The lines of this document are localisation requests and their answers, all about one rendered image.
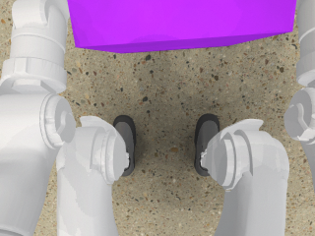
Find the robot right upper arm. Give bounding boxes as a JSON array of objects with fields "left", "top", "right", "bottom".
[{"left": 283, "top": 84, "right": 315, "bottom": 194}]

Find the left robot forearm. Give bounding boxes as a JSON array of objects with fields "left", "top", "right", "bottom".
[{"left": 0, "top": 0, "right": 70, "bottom": 95}]

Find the left robot foot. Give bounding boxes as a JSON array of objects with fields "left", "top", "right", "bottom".
[{"left": 112, "top": 115, "right": 137, "bottom": 177}]

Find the carton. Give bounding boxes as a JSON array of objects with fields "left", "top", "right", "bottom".
[{"left": 67, "top": 0, "right": 296, "bottom": 54}]

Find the left robot shin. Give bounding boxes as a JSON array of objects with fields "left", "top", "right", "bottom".
[{"left": 55, "top": 116, "right": 130, "bottom": 177}]

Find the right robot forearm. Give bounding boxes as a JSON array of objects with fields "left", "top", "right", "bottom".
[{"left": 295, "top": 0, "right": 315, "bottom": 87}]

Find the robot left upper arm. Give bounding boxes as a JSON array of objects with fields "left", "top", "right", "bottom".
[{"left": 0, "top": 92, "right": 76, "bottom": 236}]

